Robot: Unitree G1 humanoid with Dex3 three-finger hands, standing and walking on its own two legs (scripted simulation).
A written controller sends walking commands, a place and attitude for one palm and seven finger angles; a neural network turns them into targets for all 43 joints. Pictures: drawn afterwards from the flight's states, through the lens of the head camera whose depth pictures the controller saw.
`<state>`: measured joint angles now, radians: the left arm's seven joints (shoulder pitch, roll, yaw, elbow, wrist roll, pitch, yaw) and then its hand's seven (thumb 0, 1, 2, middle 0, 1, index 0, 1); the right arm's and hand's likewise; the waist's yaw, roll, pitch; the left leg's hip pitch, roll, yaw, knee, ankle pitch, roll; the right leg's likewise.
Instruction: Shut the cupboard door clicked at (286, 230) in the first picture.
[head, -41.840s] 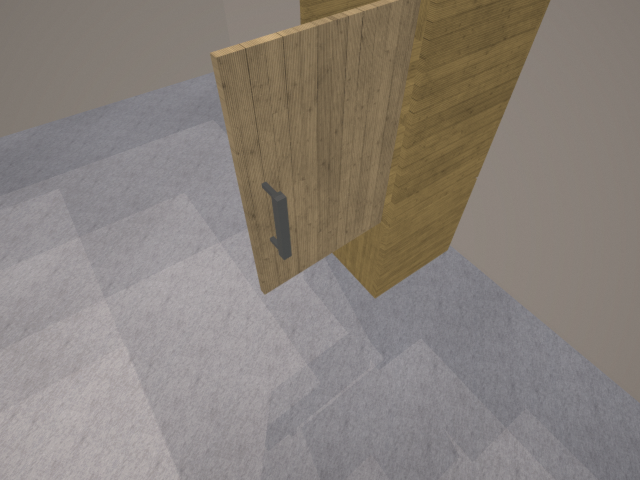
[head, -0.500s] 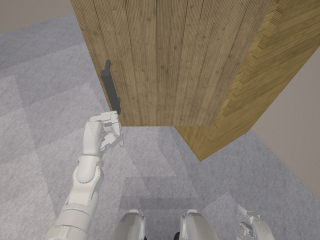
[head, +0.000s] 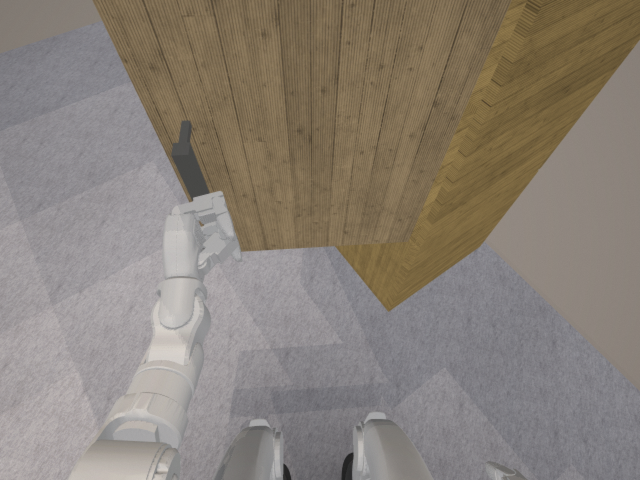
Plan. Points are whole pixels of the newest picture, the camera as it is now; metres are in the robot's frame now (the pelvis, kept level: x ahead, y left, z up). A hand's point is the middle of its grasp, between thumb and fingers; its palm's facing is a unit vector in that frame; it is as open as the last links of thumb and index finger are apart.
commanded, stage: bring the fist close to the handle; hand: left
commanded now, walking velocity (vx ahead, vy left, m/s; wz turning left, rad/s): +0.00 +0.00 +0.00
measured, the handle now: (200, 181) +0.50 +0.16 +0.02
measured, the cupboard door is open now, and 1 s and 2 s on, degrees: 59 49 33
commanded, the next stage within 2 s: push the door shut along its arc in 0.12 s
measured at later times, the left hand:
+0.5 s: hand (236, 217) +0.44 +0.11 +0.03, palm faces -0.01 -1.00 -0.04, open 3.1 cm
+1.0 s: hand (252, 177) +0.51 +0.09 +0.03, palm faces -0.14 -0.99 -0.04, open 3.1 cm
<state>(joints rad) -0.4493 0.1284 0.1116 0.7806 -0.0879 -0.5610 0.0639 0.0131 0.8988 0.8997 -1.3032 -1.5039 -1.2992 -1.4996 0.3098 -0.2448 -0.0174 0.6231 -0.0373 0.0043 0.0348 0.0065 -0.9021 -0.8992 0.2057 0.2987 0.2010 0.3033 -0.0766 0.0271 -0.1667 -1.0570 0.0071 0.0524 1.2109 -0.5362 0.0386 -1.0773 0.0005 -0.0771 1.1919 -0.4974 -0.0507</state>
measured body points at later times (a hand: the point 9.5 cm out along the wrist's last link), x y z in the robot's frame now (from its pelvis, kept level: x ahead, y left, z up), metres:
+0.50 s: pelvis -0.01 +0.00 -0.01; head +0.11 +0.01 +0.43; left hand +0.43 +0.16 +0.03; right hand +0.09 -0.25 -0.13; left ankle +0.02 +0.10 -0.63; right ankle +0.04 -0.09 -0.63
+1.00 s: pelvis -0.01 +0.01 -0.02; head +0.14 +0.01 +0.40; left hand +0.51 +0.14 +0.03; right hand -0.01 -0.26 -0.14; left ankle +0.02 +0.10 -0.63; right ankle +0.04 -0.09 -0.63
